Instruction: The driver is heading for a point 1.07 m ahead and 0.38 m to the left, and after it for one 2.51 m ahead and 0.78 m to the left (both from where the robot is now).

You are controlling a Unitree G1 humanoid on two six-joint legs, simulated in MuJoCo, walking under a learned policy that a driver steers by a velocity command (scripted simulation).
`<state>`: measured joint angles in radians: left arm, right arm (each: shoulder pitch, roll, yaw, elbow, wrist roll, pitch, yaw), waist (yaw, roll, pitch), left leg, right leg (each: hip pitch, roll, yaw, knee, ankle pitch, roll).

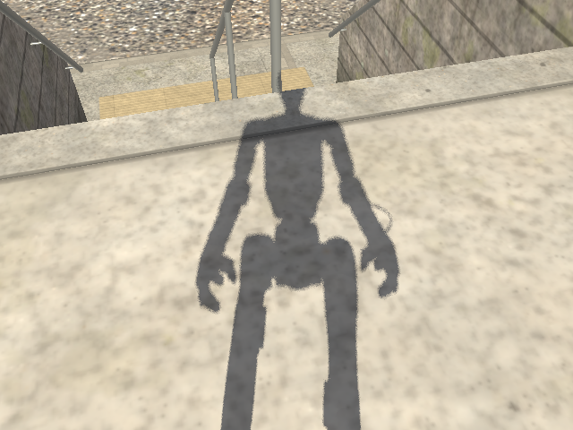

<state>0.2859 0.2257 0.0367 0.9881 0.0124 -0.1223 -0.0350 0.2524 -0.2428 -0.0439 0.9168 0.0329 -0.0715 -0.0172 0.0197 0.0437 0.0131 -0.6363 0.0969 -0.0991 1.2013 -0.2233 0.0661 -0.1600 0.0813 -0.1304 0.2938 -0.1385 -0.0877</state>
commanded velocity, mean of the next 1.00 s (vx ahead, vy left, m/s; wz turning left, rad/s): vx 0.50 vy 0.00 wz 0.44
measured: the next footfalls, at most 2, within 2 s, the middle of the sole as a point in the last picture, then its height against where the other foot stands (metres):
left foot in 0.34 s outside the picture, level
right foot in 0.86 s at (267, 362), level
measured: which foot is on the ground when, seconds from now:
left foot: up 0.00-0.32, down 0.34-0.88, up 0.90-1.00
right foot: down 0.00-0.36, up 0.38-0.84, down 0.86-1.00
